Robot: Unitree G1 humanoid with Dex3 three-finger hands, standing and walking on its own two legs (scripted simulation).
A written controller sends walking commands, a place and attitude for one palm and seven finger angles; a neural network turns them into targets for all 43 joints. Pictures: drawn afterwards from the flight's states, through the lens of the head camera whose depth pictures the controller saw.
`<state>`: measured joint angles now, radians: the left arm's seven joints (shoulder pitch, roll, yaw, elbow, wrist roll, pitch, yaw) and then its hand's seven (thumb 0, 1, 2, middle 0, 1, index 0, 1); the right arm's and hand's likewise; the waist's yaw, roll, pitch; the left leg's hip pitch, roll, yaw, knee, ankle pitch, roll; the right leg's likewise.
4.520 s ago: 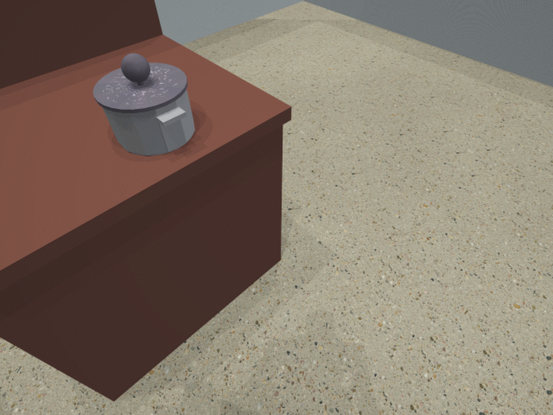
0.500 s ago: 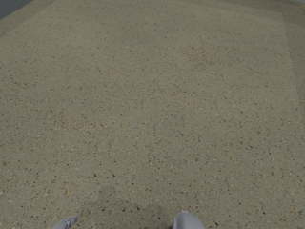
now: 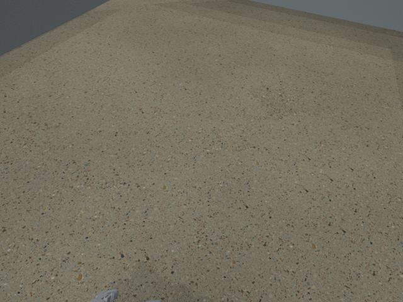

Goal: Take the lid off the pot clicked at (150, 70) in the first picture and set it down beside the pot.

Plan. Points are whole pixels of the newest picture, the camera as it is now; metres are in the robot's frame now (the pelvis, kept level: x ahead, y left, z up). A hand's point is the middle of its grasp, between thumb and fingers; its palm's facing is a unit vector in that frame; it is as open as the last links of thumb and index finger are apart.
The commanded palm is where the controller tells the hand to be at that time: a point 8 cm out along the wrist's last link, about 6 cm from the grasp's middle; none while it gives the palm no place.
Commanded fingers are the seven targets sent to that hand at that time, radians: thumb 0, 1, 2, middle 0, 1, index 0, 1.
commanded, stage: turn to face it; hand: left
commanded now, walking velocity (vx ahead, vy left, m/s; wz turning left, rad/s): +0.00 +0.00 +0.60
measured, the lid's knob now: out of the picture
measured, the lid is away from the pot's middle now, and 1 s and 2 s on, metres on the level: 0.00 0.00 0.00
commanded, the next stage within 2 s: none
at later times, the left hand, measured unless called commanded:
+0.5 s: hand out of the picture +0.04 +0.18 -0.14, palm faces +0.30 -0.90 -0.32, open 7.4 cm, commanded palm none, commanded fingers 0.00 0.90 0.90 -0.20 -0.30 -0.20 -0.30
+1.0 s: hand out of the picture -0.11 +0.15 -0.18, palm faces +0.59 -0.76 -0.27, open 7.4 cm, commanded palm none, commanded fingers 0.00 0.90 0.90 -0.20 -0.30 -0.20 -0.30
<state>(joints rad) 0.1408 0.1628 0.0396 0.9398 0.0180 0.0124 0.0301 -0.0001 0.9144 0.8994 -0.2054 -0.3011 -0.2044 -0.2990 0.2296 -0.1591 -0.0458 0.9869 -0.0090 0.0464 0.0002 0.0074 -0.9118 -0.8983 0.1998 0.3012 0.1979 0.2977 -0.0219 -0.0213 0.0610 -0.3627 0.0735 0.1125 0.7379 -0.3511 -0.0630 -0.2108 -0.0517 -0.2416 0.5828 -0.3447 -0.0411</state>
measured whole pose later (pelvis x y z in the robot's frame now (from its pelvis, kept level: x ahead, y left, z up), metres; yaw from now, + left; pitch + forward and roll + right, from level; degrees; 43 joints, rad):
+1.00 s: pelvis -0.01 -0.05 +0.00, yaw +34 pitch +0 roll +0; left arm 0.24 0.28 0.08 0.94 0.02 0.08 0.02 0.01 0.91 0.90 -0.20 -0.30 -0.20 -0.30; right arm 0.10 -0.23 -0.05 0.87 -0.01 0.03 0.02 0.01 -0.91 -0.90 0.20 0.30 0.20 0.30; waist 0.03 -0.06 0.10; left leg -0.29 0.00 0.07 0.61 -0.31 0.03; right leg -0.41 -0.15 -0.11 1.03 -0.52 0.08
